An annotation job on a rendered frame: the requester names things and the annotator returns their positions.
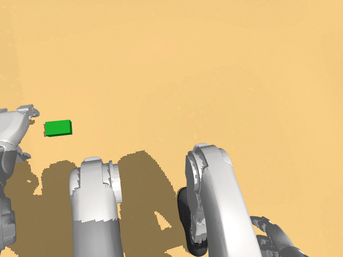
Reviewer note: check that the right robot foot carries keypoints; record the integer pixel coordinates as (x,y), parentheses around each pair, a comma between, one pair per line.
(195,249)

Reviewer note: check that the left robot hand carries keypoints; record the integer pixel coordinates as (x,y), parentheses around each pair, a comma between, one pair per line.
(14,125)

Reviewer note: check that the right robot hand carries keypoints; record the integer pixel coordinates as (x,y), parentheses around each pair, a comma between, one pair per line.
(276,239)

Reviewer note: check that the small box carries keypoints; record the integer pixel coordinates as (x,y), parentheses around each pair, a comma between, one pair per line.
(58,128)

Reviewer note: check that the left robot arm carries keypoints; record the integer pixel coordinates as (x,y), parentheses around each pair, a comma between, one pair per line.
(8,155)

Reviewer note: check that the right robot arm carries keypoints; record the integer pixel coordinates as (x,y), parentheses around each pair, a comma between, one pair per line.
(291,251)

